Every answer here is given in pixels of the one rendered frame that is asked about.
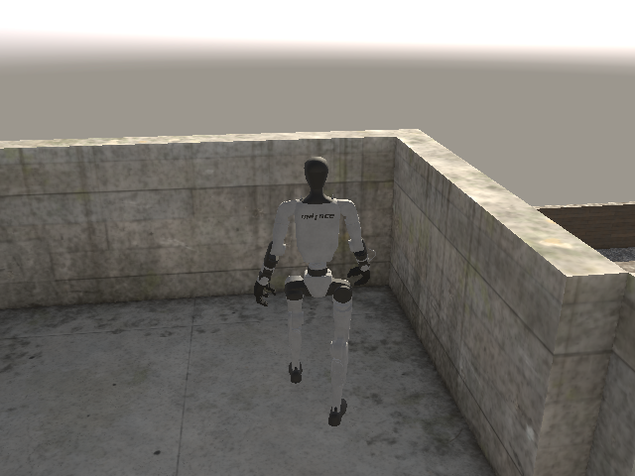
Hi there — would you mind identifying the robot left thigh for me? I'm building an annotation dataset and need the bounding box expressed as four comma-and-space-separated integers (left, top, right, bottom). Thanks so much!
285, 276, 305, 328

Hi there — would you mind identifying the robot left upper arm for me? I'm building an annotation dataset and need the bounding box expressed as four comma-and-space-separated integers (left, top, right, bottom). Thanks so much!
270, 200, 297, 256

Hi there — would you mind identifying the robot right upper arm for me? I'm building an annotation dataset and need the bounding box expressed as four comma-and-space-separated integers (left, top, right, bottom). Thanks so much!
337, 199, 364, 253

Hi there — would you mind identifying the robot left shin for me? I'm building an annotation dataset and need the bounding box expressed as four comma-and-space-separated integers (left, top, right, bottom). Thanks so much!
288, 311, 302, 371

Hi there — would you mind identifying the right robot hand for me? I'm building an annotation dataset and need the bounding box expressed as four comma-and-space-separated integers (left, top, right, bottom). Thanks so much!
347, 267, 371, 286

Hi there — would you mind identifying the left robot hand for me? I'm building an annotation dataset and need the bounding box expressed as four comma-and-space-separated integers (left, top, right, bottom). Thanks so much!
254, 281, 276, 306

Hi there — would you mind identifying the robot right forearm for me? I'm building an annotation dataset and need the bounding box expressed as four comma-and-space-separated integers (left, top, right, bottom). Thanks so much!
353, 237, 370, 272

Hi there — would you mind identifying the robot left forearm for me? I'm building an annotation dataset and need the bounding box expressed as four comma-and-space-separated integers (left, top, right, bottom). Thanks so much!
257, 241, 279, 286

